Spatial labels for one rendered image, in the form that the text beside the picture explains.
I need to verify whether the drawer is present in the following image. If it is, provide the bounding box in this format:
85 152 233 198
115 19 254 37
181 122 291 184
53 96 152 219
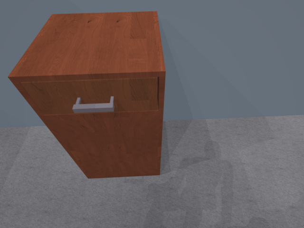
21 77 158 114

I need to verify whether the handle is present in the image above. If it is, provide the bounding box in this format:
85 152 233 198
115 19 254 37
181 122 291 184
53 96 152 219
72 96 114 113

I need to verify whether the cabinet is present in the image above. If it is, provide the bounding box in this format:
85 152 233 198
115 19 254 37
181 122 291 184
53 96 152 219
8 11 166 179

